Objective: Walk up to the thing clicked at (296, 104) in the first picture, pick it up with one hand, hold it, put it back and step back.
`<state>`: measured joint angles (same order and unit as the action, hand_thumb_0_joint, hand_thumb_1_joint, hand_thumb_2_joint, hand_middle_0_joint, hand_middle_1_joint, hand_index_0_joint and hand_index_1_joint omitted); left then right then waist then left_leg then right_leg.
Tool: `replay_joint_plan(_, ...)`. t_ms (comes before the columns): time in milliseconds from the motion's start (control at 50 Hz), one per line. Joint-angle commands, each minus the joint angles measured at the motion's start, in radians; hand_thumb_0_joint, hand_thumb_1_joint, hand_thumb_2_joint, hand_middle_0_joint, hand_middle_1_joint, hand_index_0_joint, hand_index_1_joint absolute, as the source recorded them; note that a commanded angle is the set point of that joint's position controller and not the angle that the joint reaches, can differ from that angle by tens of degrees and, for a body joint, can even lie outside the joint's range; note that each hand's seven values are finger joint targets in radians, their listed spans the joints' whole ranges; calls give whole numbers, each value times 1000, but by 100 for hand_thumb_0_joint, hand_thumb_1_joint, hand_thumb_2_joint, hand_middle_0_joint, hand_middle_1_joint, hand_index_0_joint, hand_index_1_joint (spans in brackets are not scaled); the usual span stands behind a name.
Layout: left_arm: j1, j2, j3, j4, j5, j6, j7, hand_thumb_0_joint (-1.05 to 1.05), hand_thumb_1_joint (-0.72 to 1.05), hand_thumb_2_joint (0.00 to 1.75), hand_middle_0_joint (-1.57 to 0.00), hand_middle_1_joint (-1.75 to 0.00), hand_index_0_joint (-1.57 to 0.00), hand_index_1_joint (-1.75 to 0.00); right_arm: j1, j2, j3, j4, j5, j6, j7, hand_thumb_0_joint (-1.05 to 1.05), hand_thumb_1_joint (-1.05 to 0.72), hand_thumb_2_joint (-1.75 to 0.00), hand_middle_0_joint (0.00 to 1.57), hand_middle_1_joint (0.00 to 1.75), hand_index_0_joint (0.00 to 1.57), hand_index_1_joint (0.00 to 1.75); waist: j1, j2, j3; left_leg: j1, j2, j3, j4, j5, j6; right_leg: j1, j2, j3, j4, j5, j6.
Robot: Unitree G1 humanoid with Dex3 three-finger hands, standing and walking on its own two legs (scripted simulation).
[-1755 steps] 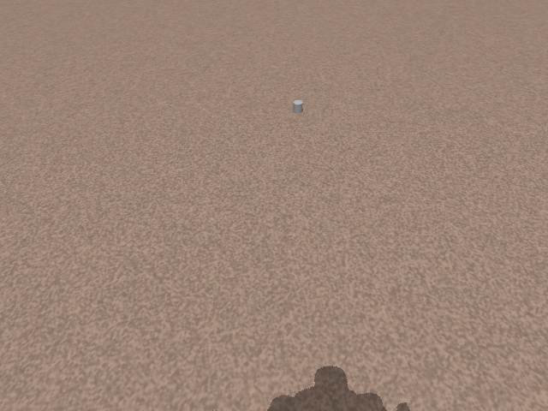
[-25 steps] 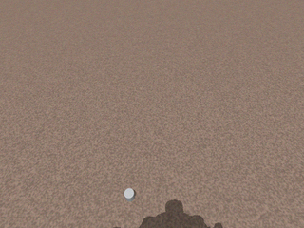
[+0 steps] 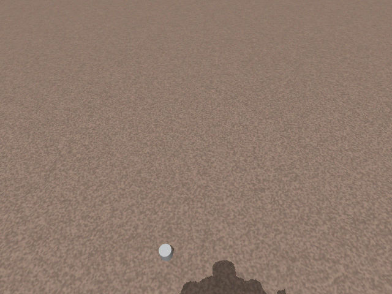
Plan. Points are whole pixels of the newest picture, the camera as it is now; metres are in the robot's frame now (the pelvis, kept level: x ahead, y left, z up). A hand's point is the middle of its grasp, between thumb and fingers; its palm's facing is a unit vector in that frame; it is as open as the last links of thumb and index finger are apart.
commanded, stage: stand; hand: left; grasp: from above
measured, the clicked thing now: (165, 252) +0.47 +0.19 -0.75
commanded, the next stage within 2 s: step back in 0.20 s
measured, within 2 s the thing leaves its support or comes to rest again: neither
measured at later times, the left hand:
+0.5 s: hand out of the picture +0.06 +0.27 -0.17, palm faces -0.02 -0.92 -0.40, open 7.4 cm
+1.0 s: hand out of the picture +0.01 +0.27 -0.18, palm faces -0.11 -0.91 -0.41, open 7.4 cm
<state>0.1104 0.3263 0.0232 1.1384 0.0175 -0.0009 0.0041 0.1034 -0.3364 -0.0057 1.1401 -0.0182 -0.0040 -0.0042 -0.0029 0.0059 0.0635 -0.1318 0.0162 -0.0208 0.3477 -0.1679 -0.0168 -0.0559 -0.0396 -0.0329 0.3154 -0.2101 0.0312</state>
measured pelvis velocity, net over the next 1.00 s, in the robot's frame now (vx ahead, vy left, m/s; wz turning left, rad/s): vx -0.14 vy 0.02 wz -0.08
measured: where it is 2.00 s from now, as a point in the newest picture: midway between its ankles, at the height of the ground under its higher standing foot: outside the picture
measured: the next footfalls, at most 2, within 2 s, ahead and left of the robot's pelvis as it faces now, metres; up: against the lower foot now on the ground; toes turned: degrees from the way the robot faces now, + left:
left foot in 0.62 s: -0.04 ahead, +0.14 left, +0.00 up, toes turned -2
right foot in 1.00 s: -0.10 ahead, -0.10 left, +0.00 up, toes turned +0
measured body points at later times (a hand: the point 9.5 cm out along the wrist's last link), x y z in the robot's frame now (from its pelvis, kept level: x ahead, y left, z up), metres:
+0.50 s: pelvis -0.05 +0.00 -0.02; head +0.01 +0.00 +0.42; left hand +0.06 +0.32 -0.15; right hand +0.05 -0.32 -0.15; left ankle +0.00 +0.13 -0.74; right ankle -0.02 -0.14 -0.75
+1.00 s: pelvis -0.14 +0.02 -0.04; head -0.06 +0.00 +0.41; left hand +0.01 +0.32 -0.15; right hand -0.07 -0.30 -0.16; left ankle -0.08 +0.14 -0.75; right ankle -0.14 -0.10 -0.75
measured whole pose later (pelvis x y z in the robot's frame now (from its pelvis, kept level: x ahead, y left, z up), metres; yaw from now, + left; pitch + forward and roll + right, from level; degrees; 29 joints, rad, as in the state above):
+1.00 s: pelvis -0.14 +0.02 -0.04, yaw -5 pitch -2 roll +0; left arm 0.10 0.38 0.08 0.86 0.02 0.03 0.01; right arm 0.14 -0.38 -0.04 0.87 -0.02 0.04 -0.02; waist -0.03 0.01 0.22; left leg -0.38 0.04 0.03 0.74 -0.32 0.00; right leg -0.29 0.04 0.07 0.70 -0.37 -0.01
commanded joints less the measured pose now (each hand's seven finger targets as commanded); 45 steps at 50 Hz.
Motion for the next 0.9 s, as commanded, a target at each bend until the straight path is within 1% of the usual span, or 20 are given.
replay_joint_plan(0,-21,204,37,-50,-1,-23,10,0,90,90,-20,-30,-20,-30,-34,-205,-39,-58,4,-25,-10,0,-90,-90,20,30,20,30,6,14,-66,3,107,-80,-57,103,39,-15,-99,74,-54,103,-44)
replay_joint_plan(160,-16,211,37,-56,-3,-24,8,0,90,90,-20,-30,-20,-30,-29,-209,-39,-57,5,-28,-9,0,-90,-90,20,30,20,30,5,0,-68,21,108,-81,-58,126,35,-35,-96,77,-52,108,-44)
replay_joint_plan(180,-18,287,74,-81,-21,-17,16,0,90,90,-20,-30,-20,-30,-62,-268,-61,-76,9,-7,-2,0,-90,-90,20,30,20,30,0,-7,17,-45,93,-90,36,286,56,-107,-81,85,45,274,-50)
replay_joint_plan(260,-6,259,77,-132,-25,-10,26,0,90,90,-20,-30,-20,-30,-22,-250,-68,-107,24,11,0,0,-90,-90,20,30,20,30,-16,2,-100,-51,107,-79,102,381,95,-60,-62,61,159,309,-79)
replay_joint_plan(380,3,275,82,-197,-13,7,23,0,90,90,-20,-30,-20,-30,-41,-254,-87,-171,25,35,6,0,-90,-90,20,30,20,30,-2,-8,-172,-92,63,-73,251,175,119,-132,-112,132,204,225,-148)
replay_joint_plan(420,-11,314,96,-222,-8,11,23,0,90,90,-20,-30,-20,-30,-25,-238,-86,-188,19,43,10,0,-90,-90,20,30,20,30,0,-84,-157,-137,-3,-35,369,44,95,-163,-198,217,161,240,-209)
replay_joint_plan(440,-33,333,103,-232,-3,12,24,0,90,90,-20,-30,-20,-30,-20,-219,-86,-189,21,48,13,0,-90,-90,20,30,20,30,4,-157,-128,-136,-70,12,490,-107,61,-220,-272,268,84,262,-257)
replay_joint_plan(460,-71,361,109,-263,9,10,26,0,90,90,-20,-30,-20,-30,16,-220,-91,-195,14,57,16,0,-90,-90,20,30,20,30,-2,-237,-108,-153,-91,2,615,-331,55,-274,-347,342,44,263,-310)
replay_joint_plan(480,-105,372,115,-289,19,7,28,0,90,90,-20,-30,-20,-30,62,-233,-93,-199,14,62,20,0,-90,-90,20,30,20,30,-22,-250,-90,-146,-54,-49,662,-395,60,-324,-375,362,57,259,-324)
replay_joint_plan(520,-168,350,109,-315,21,9,32,0,90,90,-20,-30,-20,-30,119,-245,-105,-194,25,57,25,0,-90,-90,20,30,20,30,-60,-237,-68,-108,-32,-62,615,-377,76,-386,-319,265,116,220,-275)
replay_joint_plan(560,-203,318,97,-340,18,13,33,0,90,90,-20,-30,-20,-30,188,-248,-108,-186,22,39,22,0,-90,-90,20,30,20,30,-97,-187,-82,-79,7,-39,352,-120,85,-352,-199,168,294,161,-166)
replay_joint_plan(580,-160,262,86,-346,6,22,32,0,90,90,-20,-30,-20,-30,163,-295,-117,-196,5,28,14,0,-90,-90,20,30,20,30,-77,86,-50,-132,117,-206,98,199,84,-349,-31,67,510,-1,-91)
replay_joint_plan(600,-128,214,82,-351,-3,26,39,0,90,90,-20,-30,-20,-30,123,-367,-131,-212,-10,17,6,0,-90,-90,20,30,20,30,-60,271,-26,-38,237,-478,18,440,138,-519,150,96,653,-347,-60)
replay_joint_plan(620,-81,236,88,-337,0,36,47,0,90,90,-20,-30,-20,-30,117,-369,-135,-235,-25,11,-1,0,-90,-90,20,30,20,30,-35,147,-52,-21,289,-498,47,480,183,-524,144,211,743,-429,-66)
replay_joint_plan(640,-26,226,80,-328,-6,43,41,0,90,90,-20,-30,-20,-30,112,-310,-125,-237,-23,8,-6,0,-90,-90,20,30,20,30,-1,47,-72,18,245,-331,102,606,191,-497,122,197,809,-391,-77)
replay_joint_plan(660,-6,201,76,-338,-7,39,45,0,90,90,-20,-30,-20,-30,80,-359,-124,-259,-20,9,-10,0,-90,-90,20,30,20,30,-9,157,-120,61,269,-353,141,752,190,-539,154,231,832,-425,-75)
replay_joint_plan(700,-20,245,89,-314,-4,36,57,0,90,90,-20,-30,-20,-30,16,-340,-129,-289,-20,8,-26,0,-90,-90,20,30,20,30,-12,216,-121,-31,305,-375,111,519,268,-492,132,241,910,-378,-58)
replay_joint_plan(760,8,250,97,-331,-8,31,41,0,90,90,-20,-30,-20,-30,20,-274,-111,-320,-20,5,-36,0,-90,-90,20,30,20,30,4,159,-125,78,224,-248,187,551,262,-524,119,213,878,-302,-38)
replay_joint_plan(840,-43,242,104,-369,0,19,28,0,90,90,-20,-30,-20,-30,106,-282,-114,-320,-6,6,-37,0,-90,-90,20,30,20,30,-46,101,-125,125,240,-249,204,540,279,-478,103,165,707,-303,-12)
replay_joint_plan(880,-22,233,104,-372,0,15,23,0,90,90,-20,-30,-20,-30,92,-292,-114,-328,-4,10,-36,0,-90,-90,20,30,20,30,-38,115,-136,108,227,-219,225,464,261,-417,76,130,544,-277,-19)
